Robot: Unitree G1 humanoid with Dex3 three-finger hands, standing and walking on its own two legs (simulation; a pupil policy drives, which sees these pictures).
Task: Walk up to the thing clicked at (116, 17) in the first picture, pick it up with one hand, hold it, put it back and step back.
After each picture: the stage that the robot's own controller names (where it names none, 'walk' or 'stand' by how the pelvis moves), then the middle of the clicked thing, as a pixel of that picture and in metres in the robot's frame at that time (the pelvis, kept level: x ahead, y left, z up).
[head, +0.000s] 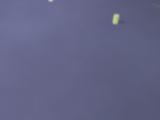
stand; (115, 19) +1.92 -0.46 -0.72
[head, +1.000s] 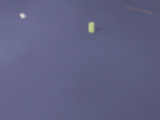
walk; (91, 27) +1.82 -0.01 -0.70
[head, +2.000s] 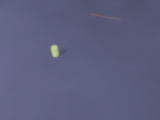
walk; (55, 51) +1.22 +0.34 -0.72
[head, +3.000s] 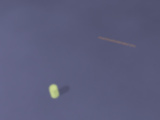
walk; (54, 91) +0.72 +0.29 -0.71
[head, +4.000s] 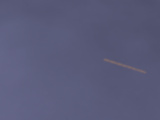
walk; out of the picture +0.40 +0.23 -0.69
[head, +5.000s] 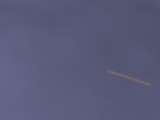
stand; out of the picture +0.32 +0.22 -0.72
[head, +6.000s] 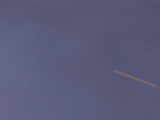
stand; out of the picture +0.33 +0.21 -0.72
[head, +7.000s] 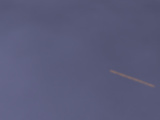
stand; out of the picture +0.32 +0.23 -0.73
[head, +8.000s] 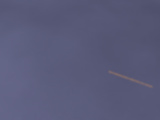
stand; out of the picture +0.32 +0.23 -0.73
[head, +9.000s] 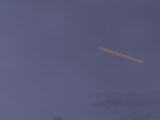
go down; out of the picture +0.33 +0.24 -0.68
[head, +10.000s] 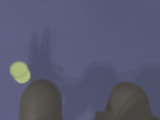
go down; (20, 72) +0.39 +0.26 -0.29
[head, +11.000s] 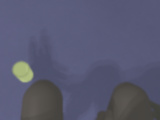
close in; (23, 72) +0.39 +0.26 -0.30
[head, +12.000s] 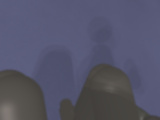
close in; out of the picture +0.37 +0.29 -0.21
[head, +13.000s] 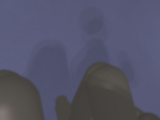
close; out of the picture +0.37 +0.30 -0.22
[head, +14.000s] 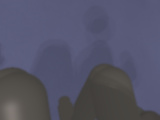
lift; out of the picture +0.35 +0.28 -0.22
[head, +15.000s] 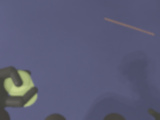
lift; (22, 89) +0.32 +0.20 -0.01
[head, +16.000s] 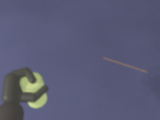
hold; (34, 90) +0.33 +0.18 +0.01
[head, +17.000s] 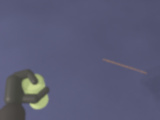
hold; (36, 92) +0.33 +0.18 +0.00
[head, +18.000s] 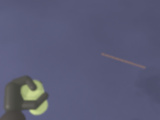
crouch; (35, 98) +0.32 +0.18 -0.03
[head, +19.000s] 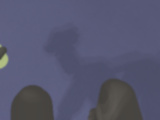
lower; out of the picture +0.44 +0.26 -0.10
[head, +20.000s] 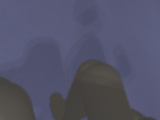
lower; out of the picture +0.41 +0.31 -0.22
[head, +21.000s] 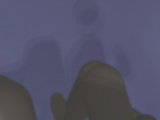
lower; out of the picture +0.40 +0.31 -0.22
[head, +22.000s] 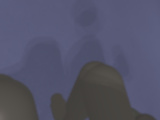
lower; out of the picture +0.39 +0.31 -0.22
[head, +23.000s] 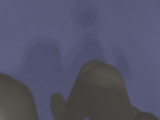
lower; out of the picture +0.39 +0.31 -0.22
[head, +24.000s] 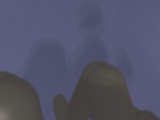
open; out of the picture +0.37 +0.29 -0.22
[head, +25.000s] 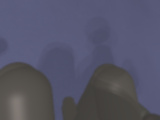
stand; out of the picture +0.39 +0.27 -0.22
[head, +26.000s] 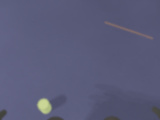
walk; (44, 106) +0.38 +0.22 -0.54
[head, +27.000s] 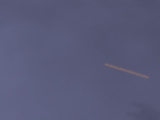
stand; out of the picture +0.34 +0.21 -0.67
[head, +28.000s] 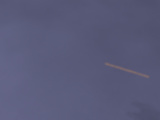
stand; out of the picture +0.34 +0.21 -0.67
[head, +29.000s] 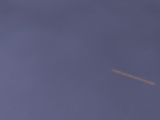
stand; out of the picture +0.36 +0.20 -0.72
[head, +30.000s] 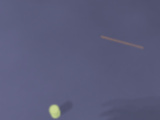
walk; (55, 111) +0.42 +0.20 -0.69
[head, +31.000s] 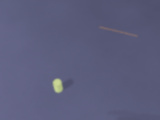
walk; (57, 85) +0.68 +0.20 -0.69
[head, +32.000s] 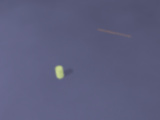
stand; (59, 72) +0.96 +0.28 -0.70
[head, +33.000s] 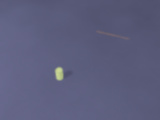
stand; (59, 73) +0.97 +0.24 -0.72
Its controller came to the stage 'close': yes
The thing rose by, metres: 0.71
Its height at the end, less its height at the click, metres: +0.00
